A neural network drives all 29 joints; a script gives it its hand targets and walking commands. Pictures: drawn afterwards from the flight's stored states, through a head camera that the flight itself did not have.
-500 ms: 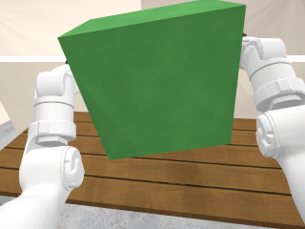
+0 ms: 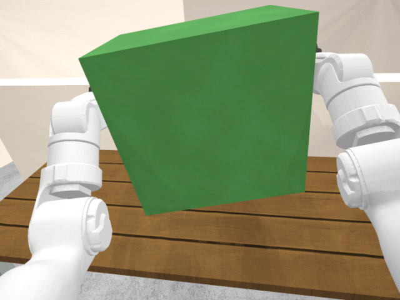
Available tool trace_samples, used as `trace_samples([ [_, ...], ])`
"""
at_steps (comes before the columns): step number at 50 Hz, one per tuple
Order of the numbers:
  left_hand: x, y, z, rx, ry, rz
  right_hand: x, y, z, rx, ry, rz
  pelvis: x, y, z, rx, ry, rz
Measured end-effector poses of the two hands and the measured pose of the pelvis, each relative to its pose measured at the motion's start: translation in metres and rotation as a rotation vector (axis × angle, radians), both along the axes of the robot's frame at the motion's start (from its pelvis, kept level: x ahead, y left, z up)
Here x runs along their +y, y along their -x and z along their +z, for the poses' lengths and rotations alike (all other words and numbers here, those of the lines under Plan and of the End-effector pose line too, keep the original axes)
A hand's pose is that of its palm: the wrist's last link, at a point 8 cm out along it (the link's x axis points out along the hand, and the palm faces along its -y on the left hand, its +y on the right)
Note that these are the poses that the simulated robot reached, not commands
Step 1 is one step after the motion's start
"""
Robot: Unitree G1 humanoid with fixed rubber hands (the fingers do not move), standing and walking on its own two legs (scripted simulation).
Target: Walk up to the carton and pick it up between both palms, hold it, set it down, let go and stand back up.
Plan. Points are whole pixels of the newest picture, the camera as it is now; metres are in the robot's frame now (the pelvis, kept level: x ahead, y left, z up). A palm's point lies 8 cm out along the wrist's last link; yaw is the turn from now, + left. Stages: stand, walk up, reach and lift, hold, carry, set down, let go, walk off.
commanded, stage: hold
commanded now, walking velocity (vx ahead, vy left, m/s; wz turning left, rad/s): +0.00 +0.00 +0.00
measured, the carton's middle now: (208, 109) +0.35 -0.02 +0.30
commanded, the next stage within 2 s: none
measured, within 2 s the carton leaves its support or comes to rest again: neither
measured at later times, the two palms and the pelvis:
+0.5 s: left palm (101, 107) +0.36 +0.17 +0.31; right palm (308, 71) +0.36 -0.21 +0.35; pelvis +0.00 +0.00 +0.00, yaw +0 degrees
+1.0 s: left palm (101, 104) +0.36 +0.17 +0.32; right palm (308, 69) +0.36 -0.21 +0.35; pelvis +0.00 +0.00 +0.00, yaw +1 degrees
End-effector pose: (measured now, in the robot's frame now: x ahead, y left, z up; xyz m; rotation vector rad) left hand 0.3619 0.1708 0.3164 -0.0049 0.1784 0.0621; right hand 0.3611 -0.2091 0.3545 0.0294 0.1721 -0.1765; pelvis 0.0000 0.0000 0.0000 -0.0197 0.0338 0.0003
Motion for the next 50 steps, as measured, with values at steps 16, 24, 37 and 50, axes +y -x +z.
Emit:
trace_samples([
  [16,0.0068,-0.0001,-0.0024,-0.006,-0.006,0.005,0.0073,-0.0026,0.0016,-0.005,0.001,0.006,0.0021,0.0003,0.0001,0.0,0.003,0.006],
  [24,0.0025,0.0007,-0.0045,0.002,-0.004,0.002,0.0028,-0.0003,-0.0019,0.002,-0.014,-0.001,0.0026,0.0009,0.0001,-0.004,0.002,0.003],
  [37,0.0042,0.0031,0.0031,-0.005,-0.003,0.017,0.0041,-0.0017,0.0004,-0.004,-0.022,0.011,0.0004,0.0025,0.0,0.001,0.0,0.014],
  [50,0.0009,-0.0015,0.001,0.001,0.002,0.007,0.0009,-0.003,0.0003,0.002,-0.011,0.003,-0.0009,0.0016,-0.0001,0.007,0.0,0.01],
])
